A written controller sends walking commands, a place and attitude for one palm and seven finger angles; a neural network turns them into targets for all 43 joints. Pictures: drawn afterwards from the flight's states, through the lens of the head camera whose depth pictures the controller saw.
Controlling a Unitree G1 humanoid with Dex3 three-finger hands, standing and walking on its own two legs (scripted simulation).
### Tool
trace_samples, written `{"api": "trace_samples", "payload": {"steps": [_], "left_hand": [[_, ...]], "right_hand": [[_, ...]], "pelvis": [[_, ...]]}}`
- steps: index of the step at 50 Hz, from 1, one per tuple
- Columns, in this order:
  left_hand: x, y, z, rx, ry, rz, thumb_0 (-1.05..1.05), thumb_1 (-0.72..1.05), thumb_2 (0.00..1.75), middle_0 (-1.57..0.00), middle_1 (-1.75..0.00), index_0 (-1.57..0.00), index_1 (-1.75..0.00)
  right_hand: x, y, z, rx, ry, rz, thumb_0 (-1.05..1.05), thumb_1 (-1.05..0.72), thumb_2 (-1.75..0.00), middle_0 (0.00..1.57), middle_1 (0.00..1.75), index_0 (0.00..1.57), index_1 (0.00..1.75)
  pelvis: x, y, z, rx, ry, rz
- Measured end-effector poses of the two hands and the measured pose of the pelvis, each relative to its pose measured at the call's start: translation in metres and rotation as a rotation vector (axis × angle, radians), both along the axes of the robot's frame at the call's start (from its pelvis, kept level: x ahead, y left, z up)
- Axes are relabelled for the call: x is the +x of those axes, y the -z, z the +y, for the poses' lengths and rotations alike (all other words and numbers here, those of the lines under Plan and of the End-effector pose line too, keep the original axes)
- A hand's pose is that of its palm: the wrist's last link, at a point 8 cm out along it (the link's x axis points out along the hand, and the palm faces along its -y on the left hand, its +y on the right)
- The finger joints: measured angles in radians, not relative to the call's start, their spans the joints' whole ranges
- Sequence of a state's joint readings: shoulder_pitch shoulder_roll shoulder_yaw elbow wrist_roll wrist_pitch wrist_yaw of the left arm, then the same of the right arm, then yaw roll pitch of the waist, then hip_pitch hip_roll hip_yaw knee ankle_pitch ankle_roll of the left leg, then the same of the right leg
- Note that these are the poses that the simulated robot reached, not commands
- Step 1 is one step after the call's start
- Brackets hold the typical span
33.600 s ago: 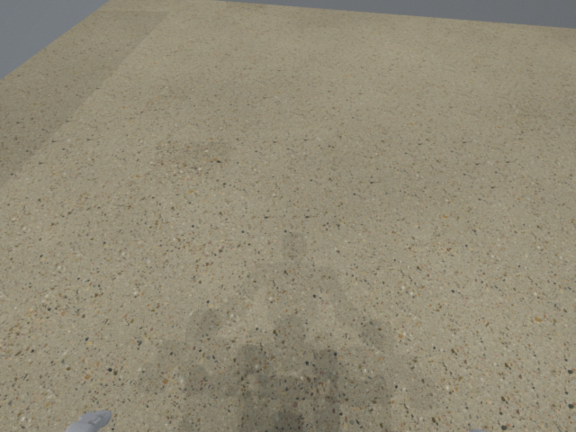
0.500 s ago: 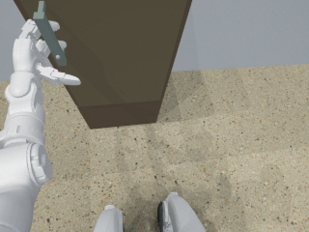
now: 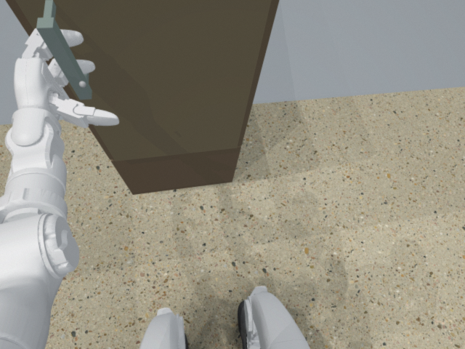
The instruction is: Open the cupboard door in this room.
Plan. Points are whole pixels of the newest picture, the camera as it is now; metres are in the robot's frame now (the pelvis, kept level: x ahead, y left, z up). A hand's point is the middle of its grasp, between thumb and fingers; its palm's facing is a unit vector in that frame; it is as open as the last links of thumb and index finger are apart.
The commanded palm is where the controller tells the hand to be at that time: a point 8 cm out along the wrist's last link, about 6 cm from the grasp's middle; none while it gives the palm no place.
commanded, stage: close the thumb around the handle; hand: left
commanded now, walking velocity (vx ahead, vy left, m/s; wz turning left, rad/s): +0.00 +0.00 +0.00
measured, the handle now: (69, 54) +0.59 +0.21 +0.08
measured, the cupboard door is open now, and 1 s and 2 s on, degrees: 0 1 46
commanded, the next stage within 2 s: pull the door open along its arc in 0.74 s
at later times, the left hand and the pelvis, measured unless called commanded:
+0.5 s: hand (82, 84) +0.53 +0.19 +0.07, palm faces +0.04 -1.00 -0.02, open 8.3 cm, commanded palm +0.51 +0.23 +0.07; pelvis +0.00 +0.00 +0.00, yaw +0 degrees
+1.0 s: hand (85, 86) +0.53 +0.18 +0.07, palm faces +0.06 -1.00 -0.02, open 5.7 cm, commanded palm +0.48 +0.22 +0.07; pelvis +0.01 +0.00 +0.00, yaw +0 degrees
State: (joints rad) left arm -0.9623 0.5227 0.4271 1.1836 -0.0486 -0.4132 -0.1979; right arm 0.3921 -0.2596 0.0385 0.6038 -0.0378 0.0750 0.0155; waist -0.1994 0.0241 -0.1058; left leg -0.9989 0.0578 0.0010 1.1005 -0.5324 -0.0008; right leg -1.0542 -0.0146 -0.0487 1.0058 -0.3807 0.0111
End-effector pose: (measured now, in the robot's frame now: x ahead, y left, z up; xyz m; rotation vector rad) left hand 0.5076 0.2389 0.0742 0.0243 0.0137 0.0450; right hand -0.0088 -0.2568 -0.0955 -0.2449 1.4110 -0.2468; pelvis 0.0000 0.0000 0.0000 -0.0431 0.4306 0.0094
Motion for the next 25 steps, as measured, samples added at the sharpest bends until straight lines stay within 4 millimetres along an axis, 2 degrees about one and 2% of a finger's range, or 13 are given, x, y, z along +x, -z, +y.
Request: {"api": "trace_samples", "payload": {"steps": [6, 10, 16, 25], "left_hand": [[-0.0008, 0.0036, 0.0011, -0.002, -0.005, 0.019, -0.01, -0.48, 0.30, -0.30, -1.20, -0.30, -1.20], [-0.0009, 0.0021, 0.0033, 0.002, -0.011, 0.005, -0.01, -0.39, 0.34, -0.31, -1.21, -0.30, -1.21], [0.0015, 0.0041, 0.0044, -0.002, -0.005, 0.017, -0.01, -0.15, 0.44, -0.33, -1.24, -0.32, -1.24], [0.0037, 0.0040, 0.0022, 0.000, 0.001, 0.014, 0.00, 0.32, 0.65, -0.36, -1.29, -0.35, -1.29]], "right_hand": [[0.0005, -0.0016, -0.0002, -0.003, -0.002, -0.001, 0.01, -0.91, -0.90, 0.20, 0.29, 0.20, 0.30], [0.0013, -0.0020, -0.0004, -0.006, -0.003, -0.003, 0.01, -0.91, -0.90, 0.20, 0.29, 0.20, 0.30], [0.0024, -0.0015, -0.0001, -0.009, -0.008, 0.003, 0.01, -0.91, -0.90, 0.20, 0.29, 0.20, 0.30], [0.0038, -0.0008, 0.0011, -0.003, -0.003, 0.006, 0.01, -0.91, -0.90, 0.20, 0.29, 0.20, 0.30]], "pelvis": [[0.0001, -0.0007, 0.0006, 0.000, 0.000, -0.002], [0.0006, -0.0007, 0.0007, -0.001, -0.001, -0.001], [0.0008, -0.0002, 0.0010, -0.003, -0.004, 0.002], [0.0032, -0.0002, 0.0013, -0.004, -0.002, 0.006]]}}
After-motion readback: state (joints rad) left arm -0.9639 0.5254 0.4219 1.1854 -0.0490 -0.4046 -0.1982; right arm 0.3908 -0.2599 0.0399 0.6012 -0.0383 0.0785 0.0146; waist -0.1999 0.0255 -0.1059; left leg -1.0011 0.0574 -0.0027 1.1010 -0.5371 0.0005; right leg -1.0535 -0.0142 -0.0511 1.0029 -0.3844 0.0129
